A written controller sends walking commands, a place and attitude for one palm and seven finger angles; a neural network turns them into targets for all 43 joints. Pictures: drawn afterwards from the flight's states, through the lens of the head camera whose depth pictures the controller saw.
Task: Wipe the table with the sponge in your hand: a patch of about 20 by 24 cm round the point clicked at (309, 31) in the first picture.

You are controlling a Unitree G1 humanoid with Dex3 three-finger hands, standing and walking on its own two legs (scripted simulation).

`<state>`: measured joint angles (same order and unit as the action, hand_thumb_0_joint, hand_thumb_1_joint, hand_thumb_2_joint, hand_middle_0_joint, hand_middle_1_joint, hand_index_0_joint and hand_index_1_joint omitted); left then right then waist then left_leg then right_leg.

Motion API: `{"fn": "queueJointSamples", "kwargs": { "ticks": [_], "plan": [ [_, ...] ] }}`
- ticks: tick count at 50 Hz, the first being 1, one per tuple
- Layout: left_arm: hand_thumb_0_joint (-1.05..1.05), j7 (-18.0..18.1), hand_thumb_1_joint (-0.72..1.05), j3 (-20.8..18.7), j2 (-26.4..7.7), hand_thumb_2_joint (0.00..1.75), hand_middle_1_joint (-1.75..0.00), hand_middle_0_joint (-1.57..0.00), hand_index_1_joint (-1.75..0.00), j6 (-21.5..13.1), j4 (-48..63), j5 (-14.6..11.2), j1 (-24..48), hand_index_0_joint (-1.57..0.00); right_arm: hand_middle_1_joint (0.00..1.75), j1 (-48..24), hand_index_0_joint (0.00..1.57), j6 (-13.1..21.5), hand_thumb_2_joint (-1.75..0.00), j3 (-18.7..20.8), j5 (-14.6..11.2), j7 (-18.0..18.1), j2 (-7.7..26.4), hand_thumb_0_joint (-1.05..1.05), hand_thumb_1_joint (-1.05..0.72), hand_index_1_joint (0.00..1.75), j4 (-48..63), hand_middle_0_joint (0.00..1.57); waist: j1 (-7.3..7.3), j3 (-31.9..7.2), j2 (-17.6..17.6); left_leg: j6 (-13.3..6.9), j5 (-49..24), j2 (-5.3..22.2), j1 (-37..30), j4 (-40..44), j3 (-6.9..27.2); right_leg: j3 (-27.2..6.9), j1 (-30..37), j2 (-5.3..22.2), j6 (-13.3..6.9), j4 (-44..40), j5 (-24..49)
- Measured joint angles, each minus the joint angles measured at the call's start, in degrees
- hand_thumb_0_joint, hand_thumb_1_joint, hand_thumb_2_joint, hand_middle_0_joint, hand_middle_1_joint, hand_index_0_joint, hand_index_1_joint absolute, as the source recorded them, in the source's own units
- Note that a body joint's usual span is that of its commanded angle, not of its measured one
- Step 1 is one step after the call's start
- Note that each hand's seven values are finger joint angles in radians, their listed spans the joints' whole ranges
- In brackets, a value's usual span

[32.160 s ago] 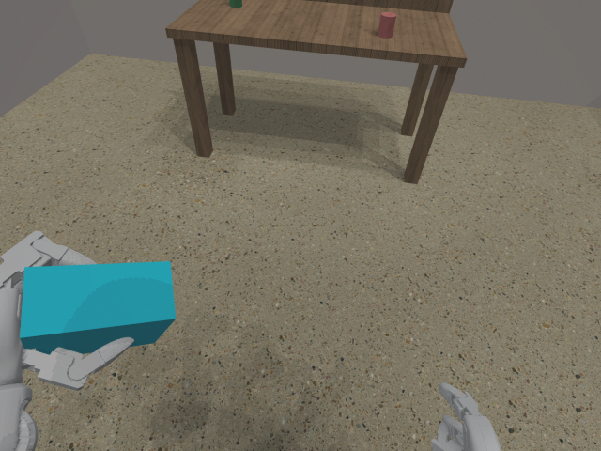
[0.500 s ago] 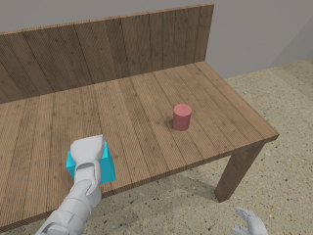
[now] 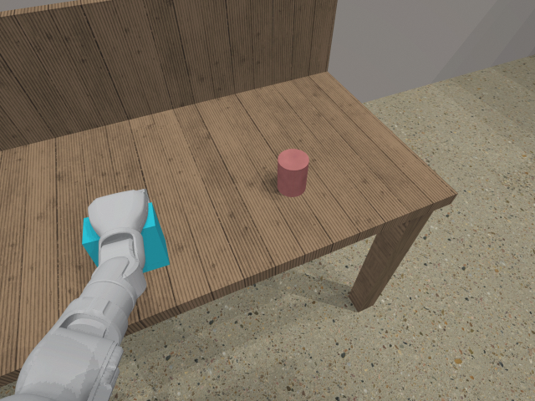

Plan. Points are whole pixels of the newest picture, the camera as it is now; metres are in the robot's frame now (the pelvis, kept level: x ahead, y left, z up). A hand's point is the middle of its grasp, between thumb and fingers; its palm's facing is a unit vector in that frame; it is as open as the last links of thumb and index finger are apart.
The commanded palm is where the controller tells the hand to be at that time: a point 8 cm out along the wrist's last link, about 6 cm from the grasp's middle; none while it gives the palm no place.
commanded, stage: wipe forward along the middle lane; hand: left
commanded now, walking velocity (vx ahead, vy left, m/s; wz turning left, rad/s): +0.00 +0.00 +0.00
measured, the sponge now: (132, 249) +0.38 +0.26 -0.04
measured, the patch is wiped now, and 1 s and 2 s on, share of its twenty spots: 1.00 1.00 1.00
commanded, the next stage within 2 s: slide back across to the first lane in 0.92 s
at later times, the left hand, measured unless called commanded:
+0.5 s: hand (126, 210) +0.44 +0.28 +0.00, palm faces -0.10 +0.02 -0.99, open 10.0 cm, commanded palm +0.43 +0.26 +0.03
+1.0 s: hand (121, 191) +0.48 +0.30 +0.01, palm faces -0.11 +0.02 -0.99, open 10.0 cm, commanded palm +0.47 +0.28 +0.03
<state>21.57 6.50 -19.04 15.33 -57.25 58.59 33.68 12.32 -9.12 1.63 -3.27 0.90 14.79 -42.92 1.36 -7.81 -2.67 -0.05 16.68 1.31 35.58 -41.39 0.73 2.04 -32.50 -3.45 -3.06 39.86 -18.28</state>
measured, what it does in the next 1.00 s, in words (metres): stands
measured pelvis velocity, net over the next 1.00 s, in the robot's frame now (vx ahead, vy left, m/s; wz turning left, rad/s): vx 0.01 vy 0.03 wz -0.02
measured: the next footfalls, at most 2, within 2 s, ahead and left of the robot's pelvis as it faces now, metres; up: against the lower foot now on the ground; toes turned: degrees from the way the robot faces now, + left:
none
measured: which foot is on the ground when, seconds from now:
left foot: down 0.00-1.00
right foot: down 0.00-1.00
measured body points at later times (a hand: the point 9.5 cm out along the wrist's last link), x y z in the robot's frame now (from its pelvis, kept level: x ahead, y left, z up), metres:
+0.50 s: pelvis +0.00 +0.02 -0.01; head +0.06 +0.02 +0.44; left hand +0.44 +0.27 +0.06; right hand +0.07 -0.25 -0.14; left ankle +0.04 +0.12 -0.71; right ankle +0.01 -0.09 -0.71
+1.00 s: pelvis +0.01 +0.03 -0.02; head +0.10 +0.05 +0.42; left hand +0.48 +0.30 +0.06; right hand +0.04 -0.24 -0.14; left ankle +0.04 +0.12 -0.71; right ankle +0.01 -0.09 -0.71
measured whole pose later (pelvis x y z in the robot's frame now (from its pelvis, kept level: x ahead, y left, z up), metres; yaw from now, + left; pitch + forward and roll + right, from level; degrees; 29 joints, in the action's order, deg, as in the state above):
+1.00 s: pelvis +0.01 +0.03 -0.02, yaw -1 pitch +20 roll -4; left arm 21.7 3.3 -27.1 15.3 -76.2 61.3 55.6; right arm 16.0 -6.9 0.7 -1.7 -1.7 14.1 -43.6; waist 6.6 -9.6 -2.3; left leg -2.1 19.7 1.3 49.3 -49.1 0.9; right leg 2.2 -44.3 -3.5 -0.9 43.6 -19.3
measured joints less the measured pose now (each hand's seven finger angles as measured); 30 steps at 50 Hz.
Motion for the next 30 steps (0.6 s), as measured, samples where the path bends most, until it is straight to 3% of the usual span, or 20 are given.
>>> {"fn": "queueJointSamples", "kwargs": {
  "ticks": [14,30],
  "plan": [
    [0.01,1.70,-0.49,-1.08,-1.84,1.05,-1.34,-0.74,-1.35,-0.74,-8.90,0.14,8.27,-0.74,0.30,1.14,0.20,1.43,-0.90,-0.33,0.30,-0.85,-0.63,0.01,-0.91,0.30,-0.83,0.20,1.44,-0.96,-0.12,-0.38,0.47,0.06,5.17,-2.46,0.18,0.18,-4.62,-0.06,0.54,1.39,0.03],
    [0.01,1.28,-0.50,-1.81,-3.84,1.05,-1.34,-0.75,-1.35,-0.45,-13.58,1.13,14.25,-0.75,0.30,2.07,0.21,1.67,-0.90,-0.59,0.78,-1.73,-0.57,0.00,-0.91,0.30,-0.61,0.20,2.79,-1.50,0.09,-1.22,1.75,-0.08,8.72,-4.64,0.15,0.13,-7.46,0.05,1.41,2.14,-0.52]
  ]
}}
